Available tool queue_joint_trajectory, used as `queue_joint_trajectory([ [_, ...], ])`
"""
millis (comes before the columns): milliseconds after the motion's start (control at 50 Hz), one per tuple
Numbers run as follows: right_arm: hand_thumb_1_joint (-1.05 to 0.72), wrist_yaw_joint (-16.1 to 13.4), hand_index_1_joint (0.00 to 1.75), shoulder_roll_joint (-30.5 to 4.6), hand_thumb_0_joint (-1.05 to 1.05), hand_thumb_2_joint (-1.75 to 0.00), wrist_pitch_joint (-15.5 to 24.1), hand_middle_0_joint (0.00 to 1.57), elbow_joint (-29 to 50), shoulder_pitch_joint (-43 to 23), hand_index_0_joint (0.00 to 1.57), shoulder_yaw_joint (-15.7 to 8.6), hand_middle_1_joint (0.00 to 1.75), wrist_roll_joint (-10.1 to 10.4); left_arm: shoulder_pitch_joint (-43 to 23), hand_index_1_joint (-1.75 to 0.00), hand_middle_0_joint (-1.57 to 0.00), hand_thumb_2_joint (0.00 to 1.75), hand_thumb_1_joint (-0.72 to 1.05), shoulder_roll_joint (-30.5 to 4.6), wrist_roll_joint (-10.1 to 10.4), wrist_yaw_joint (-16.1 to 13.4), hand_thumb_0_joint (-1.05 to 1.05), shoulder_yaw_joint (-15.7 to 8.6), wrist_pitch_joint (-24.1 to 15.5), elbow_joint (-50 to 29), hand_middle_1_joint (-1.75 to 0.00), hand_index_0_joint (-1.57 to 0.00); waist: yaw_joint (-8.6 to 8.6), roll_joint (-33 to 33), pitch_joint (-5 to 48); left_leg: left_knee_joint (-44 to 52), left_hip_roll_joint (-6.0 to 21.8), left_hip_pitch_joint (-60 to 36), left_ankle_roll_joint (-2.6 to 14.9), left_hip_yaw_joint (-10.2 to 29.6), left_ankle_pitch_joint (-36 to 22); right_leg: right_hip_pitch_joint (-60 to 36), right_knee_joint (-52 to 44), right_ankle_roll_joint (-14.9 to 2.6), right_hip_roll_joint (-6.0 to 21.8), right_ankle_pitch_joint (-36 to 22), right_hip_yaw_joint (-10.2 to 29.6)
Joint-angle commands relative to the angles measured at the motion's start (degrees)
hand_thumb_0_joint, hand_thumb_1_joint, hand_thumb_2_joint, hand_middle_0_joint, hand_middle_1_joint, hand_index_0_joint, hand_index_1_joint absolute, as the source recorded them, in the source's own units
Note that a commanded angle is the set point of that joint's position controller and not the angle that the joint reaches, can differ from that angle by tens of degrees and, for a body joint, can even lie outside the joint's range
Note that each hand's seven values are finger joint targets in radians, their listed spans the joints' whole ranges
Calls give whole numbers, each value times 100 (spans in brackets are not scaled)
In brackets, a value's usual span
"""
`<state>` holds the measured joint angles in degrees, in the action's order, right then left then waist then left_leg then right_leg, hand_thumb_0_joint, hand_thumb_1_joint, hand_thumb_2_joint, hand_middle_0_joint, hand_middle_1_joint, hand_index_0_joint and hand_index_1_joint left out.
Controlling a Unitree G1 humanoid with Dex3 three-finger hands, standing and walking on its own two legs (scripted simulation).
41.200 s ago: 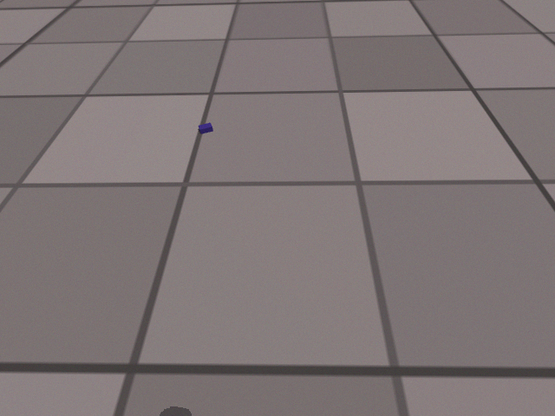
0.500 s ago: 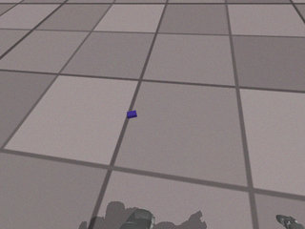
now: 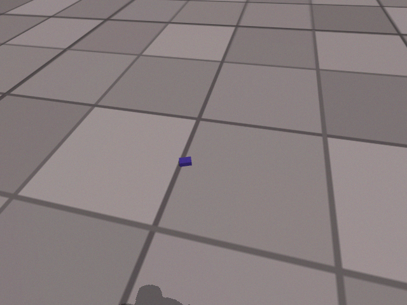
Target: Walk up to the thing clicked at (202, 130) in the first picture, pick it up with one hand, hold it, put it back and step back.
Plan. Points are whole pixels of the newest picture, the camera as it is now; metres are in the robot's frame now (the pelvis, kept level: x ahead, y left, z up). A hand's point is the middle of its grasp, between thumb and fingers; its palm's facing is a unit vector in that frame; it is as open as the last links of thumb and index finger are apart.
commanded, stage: step back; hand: left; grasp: from above
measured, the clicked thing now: (185, 161) +1.07 +0.24 -0.74
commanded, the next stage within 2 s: stand in 0.54 s
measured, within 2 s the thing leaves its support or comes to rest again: neither
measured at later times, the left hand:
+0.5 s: hand out of the picture +0.14 +0.29 -0.14, palm faces +0.01 -0.93 -0.37, open 7.4 cm
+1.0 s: hand out of the picture +0.12 +0.27 -0.13, palm faces -0.02 -0.94 -0.34, open 7.4 cm
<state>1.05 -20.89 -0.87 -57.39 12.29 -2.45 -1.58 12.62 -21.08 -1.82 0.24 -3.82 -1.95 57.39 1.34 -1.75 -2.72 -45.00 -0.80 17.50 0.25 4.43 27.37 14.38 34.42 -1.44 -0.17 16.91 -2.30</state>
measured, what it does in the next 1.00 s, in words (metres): stands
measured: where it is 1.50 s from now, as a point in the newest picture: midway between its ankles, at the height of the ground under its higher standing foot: outside the picture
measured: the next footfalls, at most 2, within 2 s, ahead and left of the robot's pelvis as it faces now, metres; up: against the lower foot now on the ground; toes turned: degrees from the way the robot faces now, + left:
none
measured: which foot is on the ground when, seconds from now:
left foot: down 0.00-1.00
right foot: down 0.00-1.00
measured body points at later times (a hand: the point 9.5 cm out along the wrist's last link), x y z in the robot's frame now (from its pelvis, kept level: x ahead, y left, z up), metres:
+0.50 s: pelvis +0.05 +0.03 +0.01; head +0.07 +0.03 +0.46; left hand +0.14 +0.34 -0.12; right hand +0.16 -0.26 -0.12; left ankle +0.05 +0.15 -0.73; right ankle +0.02 -0.11 -0.73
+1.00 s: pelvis +0.03 +0.02 +0.02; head +0.03 +0.02 +0.47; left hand +0.13 +0.32 -0.11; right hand +0.12 -0.28 -0.11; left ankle +0.05 +0.15 -0.73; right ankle +0.02 -0.11 -0.73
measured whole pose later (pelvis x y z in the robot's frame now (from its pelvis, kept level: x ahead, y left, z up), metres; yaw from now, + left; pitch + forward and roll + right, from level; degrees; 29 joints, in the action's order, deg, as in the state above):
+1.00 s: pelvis +0.03 +0.02 +0.02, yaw -1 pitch -4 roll +0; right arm 0.9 -20.0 0.8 -65.6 4.0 -0.9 -0.5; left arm 4.8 -19.6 -0.3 0.2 -0.4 -0.7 64.8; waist -0.2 0.1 -3.5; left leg -17.7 1.3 5.9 -0.9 -1.6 8.3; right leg 4.0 18.6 0.9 0.9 11.1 1.0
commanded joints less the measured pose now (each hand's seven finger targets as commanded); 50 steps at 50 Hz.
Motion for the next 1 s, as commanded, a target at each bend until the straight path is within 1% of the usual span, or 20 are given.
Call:
queue_joint_trajectory([
  [0, -90, -100, 30, -1141, 0, -90, 202, 20, 331, -189, 20, -304, 30, 33, -423, -30, -20, 90, 90, -1625, -19, -129, 0, -360, -224, -466, -30, -20, 24, 685, -305, -366, 287, 888, 32, 347, -5, -76, -1832, -959, 1802, 728, 2111],
  [60, -90, -44, 30, -1019, 0, -90, 242, 20, 207, 3, 20, -289, 30, 15, -754, -30, -20, 90, 90, -1576, -3, -82, 0, -306, -176, -495, -30, -20, -91, 1092, -45, 689, 233, 49, -17, -318, -349, 207, -1495, -780, 1437, -33, 1221],
  [100, -90, -53, 30, -954, 0, -90, 264, 20, 79, 105, 20, -328, 30, -28, -866, -30, -20, 90, 90, -1455, 50, -51, 0, -207, -94, -505, -30, -20, -222, 935, 22, 1570, 32, -719, -26, -580, -1109, 604, -995, -569, 1161, -88, 873],
  [120, -90, -95, 30, -1024, 0, -90, 285, 20, 69, 62, 20, -350, 30, -66, -798, -30, -20, 90, 90, -1272, 48, -42, 0, -125, -52, -530, -30, -20, -278, 652, 105, 1990, 91, -1105, 17, -398, -1394, 809, -597, -425, 1007, -334, 683],
  [140, -90, -137, 30, -1192, 0, -90, 328, 20, 78, 32, 20, -383, 30, -105, -774, -30, -20, 90, 90, -1019, 91, -37, 0, -46, -32, -540, -30, -20, -256, 1, 283, 2383, 720, -1161, 141, 469, -1428, 825, -17, -217, 689, -505, 399],
  [160, -90, -153, 30, -1476, 0, -90, 366, 20, 184, -308, 20, -373, 30, -89, -701, -30, -20, 90, 90, -867, 199, -35, 0, -3, 18, -488, -30, -20, -105, -686, 317, 2869, 1562, -706, 584, 1754, -730, 842, 426, 42, 148, 554, 143],
  [180, -90, -140, 30, -1678, 0, -90, 357, 20, 209, -516, 20, -390, 30, -39, -682, -30, -20, 90, 90, -1175, 194, -70, 0, -107, 57, -332, -30, -20, -99, -594, 169, 2907, 1825, -35, 1021, 1894, -431, 274, 672, 28, 178, 1233, 298],
  [200, -90, -142, 30, -1575, 0, -90, 355, 20, 204, -659, 20, -365, 30, -56, -685, -30, -20, 90, 90, -1180, 163, -67, 0, -81, 45, -304, -30, -20, -53, -430, 129, 2791, 1722, -153, 1015, 1680, -797, 257, 556, -5, 201, 1227, 350],
  [220, -90, -152, 30, -1442, 0, -90, 359, 20, 187, -769, 20, -297, 30, -39, -610, -30, -20, 90, 90, -1060, 158, -69, 0, -62, 30, -232, -30, -20, 33, -470, 135, 2581, 1573, -318, 889, 1313, -1430, 203, 200, -27, 200, 925, 334],
  [260, -90, -151, 30, -1318, 0, -90, 337, 20, 176, -981, 20, -253, 30, 9, -311, -30, -20, 90, 90, -1097, 148, -98, 0, -53, -57, -21, -30, -20, 162, -675, 356, 2059, 1224, -312, 481, 632, -2676, -501, -884, -6, 325, -405, 413],
  [280, -90, -149, 30, -1143, 0, -90, 322, 20, 163, -1065, 20, -199, 30, 53, -291, -30, -20, 90, 90, -1223, 135, -120, 0, -82, -99, 41, -30, -20, 151, -404, 566, 1805, 994, -288, 321, 345, -2969, -793, -906, -33, 450, -1180, 644],
  [300, -90, -155, 30, -1104, 0, -90, 315, 20, 122, -881, 20, -190, 30, 78, -496, -30, -20, 90, 90, -1339, 129, -111, 0, -92, -106, -8, -30, -20, -21, -174, 704, 1801, 795, -355, 201, 160, -2746, -894, -854, -107, 594, -1492, 833],
  [320, -90, -170, 30, -1076, 0, -90, 316, 20, 56, -757, 20, -184, 30, 85, -685, -30, -20, 90, 90, -1393, 141, -101, 0, -106, -107, -48, -30, -20, -104, -36, 751, 1854, 714, -550, 140, 20, -2712, -882, -726, -155, 708, -1791, 879],
  [420, -90, -186, 30, -1108, 0, -90, 304, 20, -106, -1030, 20, -205, 30, 95, -796, -30, -20, 90, 90, -1254, 158, -141, 0, -22, -68, 71, -30, -20, -67, 117, 895, 1788, 848, -1167, 265, -86, -3759, -762, -779, -62, 650, -2368, 672],
  [500, -90, -187, 30, -1056, 0, -90, 257, 20, -177, -1158, 20, -199, 30, 93, -942, -30, -20, 90, 90, -1259, 143, -152, 0, -21, -53, 79, -30, -20, -100, 263, 780, 1911, 804, -1078, 209, -202, -3408, -838, -917, -61, 685, -2406, 710],
  [540, -90, -161, 30, -1142, 0, -90, 277, 20, -227, -1148, 20, -149, 30, 134, -991, -30, -20, 90, 90, -1014, 188, -114, 0, 108, -17, 164, -30, -20, -137, 167, 622, 2293, 876, -1258, 161, 37, -3566, -783, -1183, 40, 662, -2245, 705],
  [740, -90, -132, 30, -1083, 0, -90, 303, 20, -331, -1315, 20, -97, 30, 117, -1164, -30, -20, 90, 90, -1115, 147, -99, 0, 109, -35, 290, -30, -20, -146, 105, 711, 2700, 881, -1591, 65, -70, -3339, -1048, -1684, 72, 774, -2042, 727],
  [800, -90, -127, 30, -1067, 0, -90, 290, 20, -371, -1346, 20, -82, 30, 118, -1158, -30, -20, 90, 90, -1109, 143, -87, 0, 118, -20, 340, -30, -20, -134, 137, 465, 2865, 836, -1403, 29, -63, -2792, -919, -1857, 86, 738, -1544, 751],
  [900, -90, -113, 30, -1042, 0, -90, 312, 20, -421, -1276, 20, -55, 30, 128, -1132, -30, -20, 90, 90, -1133, 145, -69, 0, 110, -37, 364, -30, -20, -146, 175, 452, 2944, 845, -1387, 21, -49, -2704, -940, -1893, 68, 756, -1498, 775],
  [980, -90, -104, 30, -1067, 0, -90, 291, 20, -454, -1238, 20, -48, 30, 121, -1083, -30, -20, 90, 90, -1124, 141, -57, 0, 115, -11, 392, -30, -20, -143, 177, 254, 3053, 823, -1297, 7, -10, -2073, -688, -2029, 72, 705, -878, 779],
])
